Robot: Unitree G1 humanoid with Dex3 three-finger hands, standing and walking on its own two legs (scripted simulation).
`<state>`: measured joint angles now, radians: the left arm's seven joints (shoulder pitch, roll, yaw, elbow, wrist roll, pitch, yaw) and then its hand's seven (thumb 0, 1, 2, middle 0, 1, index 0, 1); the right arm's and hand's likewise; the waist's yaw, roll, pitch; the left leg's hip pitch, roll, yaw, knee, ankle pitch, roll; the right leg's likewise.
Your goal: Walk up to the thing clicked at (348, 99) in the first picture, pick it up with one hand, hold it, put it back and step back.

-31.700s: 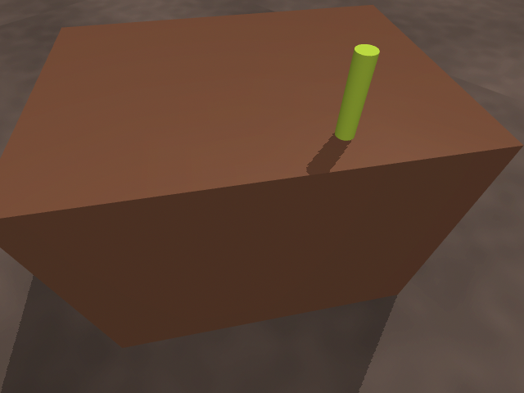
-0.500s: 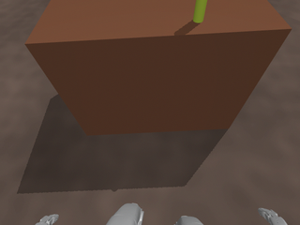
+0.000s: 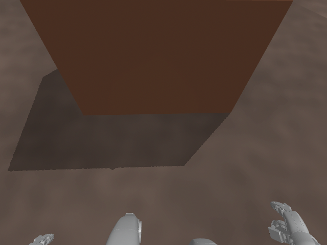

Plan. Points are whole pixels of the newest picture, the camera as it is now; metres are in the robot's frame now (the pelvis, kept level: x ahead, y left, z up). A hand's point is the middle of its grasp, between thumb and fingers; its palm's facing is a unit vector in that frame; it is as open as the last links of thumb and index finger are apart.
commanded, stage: step back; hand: right
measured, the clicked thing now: out of the picture +1.06 -0.12 +0.14
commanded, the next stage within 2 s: stand in 1.22 s
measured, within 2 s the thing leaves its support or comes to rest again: neither
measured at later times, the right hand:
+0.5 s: hand out of the picture +0.01 -0.25 -0.13, palm faces -0.13 +0.93 -0.36, open 7.3 cm
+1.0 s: hand out of the picture +0.08 -0.22 -0.13, palm faces -0.16 +0.92 -0.36, open 7.3 cm
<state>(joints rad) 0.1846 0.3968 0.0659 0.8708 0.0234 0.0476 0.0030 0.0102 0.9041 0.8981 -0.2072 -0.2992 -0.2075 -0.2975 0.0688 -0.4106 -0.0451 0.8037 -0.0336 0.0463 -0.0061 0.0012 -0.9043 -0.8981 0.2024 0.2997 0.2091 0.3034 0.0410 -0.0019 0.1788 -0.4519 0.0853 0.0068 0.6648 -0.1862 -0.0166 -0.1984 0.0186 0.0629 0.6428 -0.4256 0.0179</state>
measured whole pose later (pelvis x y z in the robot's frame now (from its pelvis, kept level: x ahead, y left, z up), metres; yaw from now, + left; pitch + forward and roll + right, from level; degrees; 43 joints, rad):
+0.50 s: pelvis -0.08 +0.00 +0.02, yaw +6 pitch -3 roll +0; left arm 0.23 0.41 0.06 0.96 0.02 0.01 -0.02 0.01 0.90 0.90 -0.21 -0.30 -0.21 -0.30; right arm 0.23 -0.34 -0.04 0.97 -0.05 0.00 0.02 0.00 -0.91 -0.90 0.20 0.30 0.21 0.30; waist 0.01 -0.03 0.05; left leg -0.21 -0.02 -0.01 0.56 -0.30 0.03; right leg -0.33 -0.03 0.00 0.79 -0.46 -0.02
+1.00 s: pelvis -0.05 +0.02 +0.01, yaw +7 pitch -2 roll +0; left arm 0.15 0.39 0.03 1.03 0.01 0.00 0.00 0.01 0.90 0.90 -0.21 -0.30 -0.21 -0.30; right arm 0.13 -0.33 -0.03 1.03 -0.03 0.00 0.01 0.00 -0.91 -0.90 0.20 0.30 0.20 0.30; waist 0.04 -0.02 0.08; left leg -0.28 0.01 0.00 0.59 -0.28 0.00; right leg -0.18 -0.05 -0.01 0.57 -0.35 0.01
